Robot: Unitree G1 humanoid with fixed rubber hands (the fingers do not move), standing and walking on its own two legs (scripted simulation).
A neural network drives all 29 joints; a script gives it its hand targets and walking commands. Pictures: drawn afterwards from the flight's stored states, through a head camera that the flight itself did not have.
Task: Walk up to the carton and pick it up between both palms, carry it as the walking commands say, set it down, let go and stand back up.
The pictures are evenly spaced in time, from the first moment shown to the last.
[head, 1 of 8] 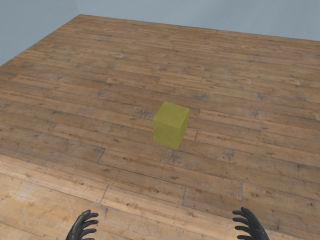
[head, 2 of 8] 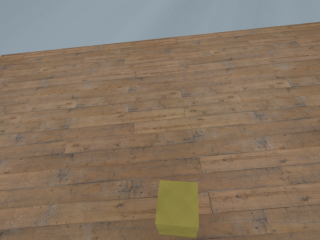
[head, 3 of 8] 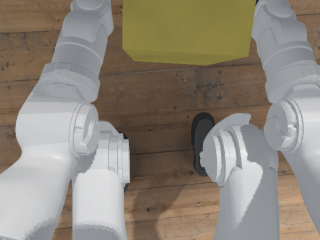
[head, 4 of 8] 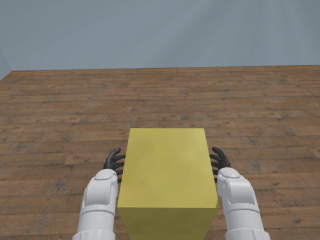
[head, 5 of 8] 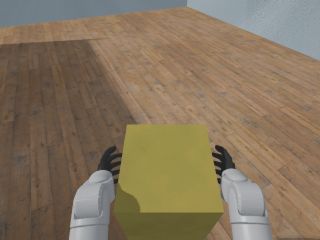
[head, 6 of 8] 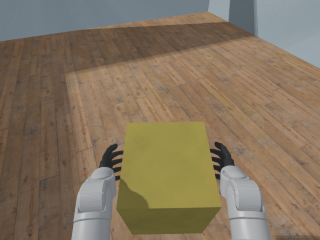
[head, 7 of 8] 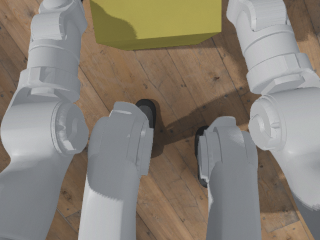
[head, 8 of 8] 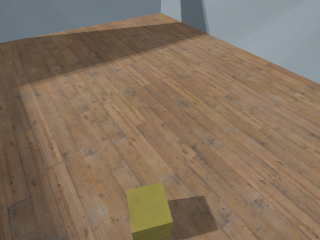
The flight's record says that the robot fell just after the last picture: no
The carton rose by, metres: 0.67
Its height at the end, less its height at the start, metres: +0.00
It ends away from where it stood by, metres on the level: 1.34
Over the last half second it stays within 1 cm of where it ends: yes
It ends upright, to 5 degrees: yes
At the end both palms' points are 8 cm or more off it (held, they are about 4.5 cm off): yes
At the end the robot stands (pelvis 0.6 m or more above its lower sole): yes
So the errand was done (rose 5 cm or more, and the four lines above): yes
